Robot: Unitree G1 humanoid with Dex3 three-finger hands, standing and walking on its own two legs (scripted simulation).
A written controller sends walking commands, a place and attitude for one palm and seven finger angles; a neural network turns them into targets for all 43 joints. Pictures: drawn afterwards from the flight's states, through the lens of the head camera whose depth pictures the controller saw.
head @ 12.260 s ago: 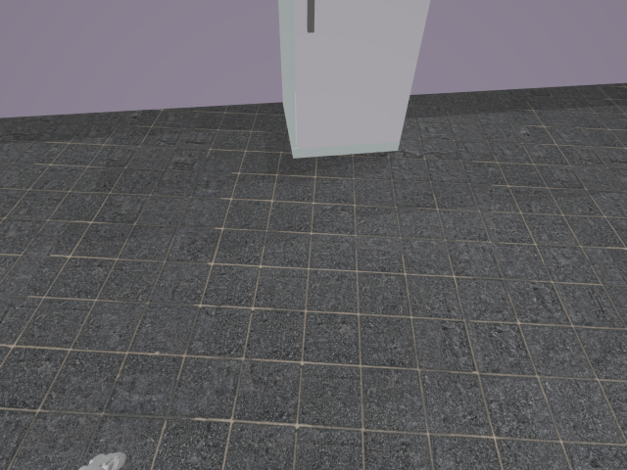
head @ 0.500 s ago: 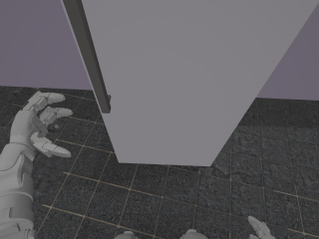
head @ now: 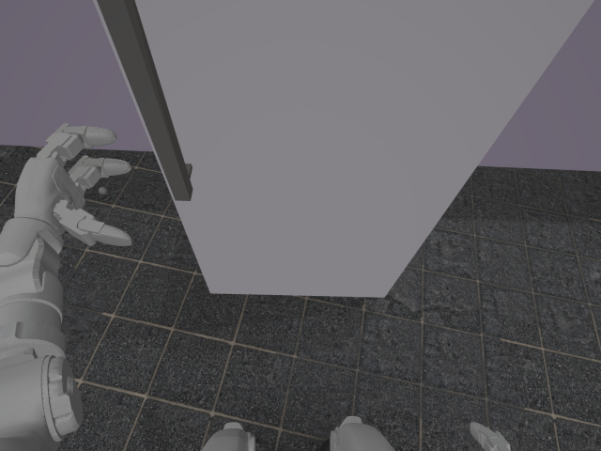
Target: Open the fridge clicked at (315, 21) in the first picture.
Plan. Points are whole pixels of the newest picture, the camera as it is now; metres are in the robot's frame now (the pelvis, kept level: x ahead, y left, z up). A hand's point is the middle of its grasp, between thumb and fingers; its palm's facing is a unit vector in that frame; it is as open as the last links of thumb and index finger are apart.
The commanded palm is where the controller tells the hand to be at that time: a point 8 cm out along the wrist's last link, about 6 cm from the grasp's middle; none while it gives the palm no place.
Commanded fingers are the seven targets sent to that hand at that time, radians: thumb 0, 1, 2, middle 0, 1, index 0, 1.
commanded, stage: move the hooked fingers beside the handle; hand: left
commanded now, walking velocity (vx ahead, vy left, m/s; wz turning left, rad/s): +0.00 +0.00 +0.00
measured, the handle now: (153, 82) +0.53 +0.19 +0.16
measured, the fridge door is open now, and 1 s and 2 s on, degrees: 0 0 0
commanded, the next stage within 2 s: feel for the door with the fingertips in 1.20 s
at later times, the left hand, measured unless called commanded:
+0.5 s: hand (119, 155) +0.48 +0.25 +0.08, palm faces -0.02 -1.00 +0.00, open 14.0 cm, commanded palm +0.46 +0.30 +0.08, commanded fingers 0.00 -0.50 0.30 -0.30 -1.20 -0.30 -1.20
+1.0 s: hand (112, 167) +0.47 +0.26 +0.07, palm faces -0.01 -1.00 +0.01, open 14.0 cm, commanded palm +0.45 +0.30 +0.07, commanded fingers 0.00 -0.50 0.30 -0.30 -1.20 -0.30 -1.20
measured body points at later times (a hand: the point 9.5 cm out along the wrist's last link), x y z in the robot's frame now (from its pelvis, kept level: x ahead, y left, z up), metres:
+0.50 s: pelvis +0.00 +0.01 -0.01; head +0.12 +0.03 +0.43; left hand +0.48 +0.30 +0.08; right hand +0.01 -0.27 -0.11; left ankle +0.00 +0.11 -0.69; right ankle +0.03 -0.12 -0.69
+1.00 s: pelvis +0.01 +0.01 -0.01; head +0.12 +0.04 +0.43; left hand +0.46 +0.31 +0.07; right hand +0.06 -0.26 -0.11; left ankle +0.00 +0.11 -0.69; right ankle +0.03 -0.12 -0.69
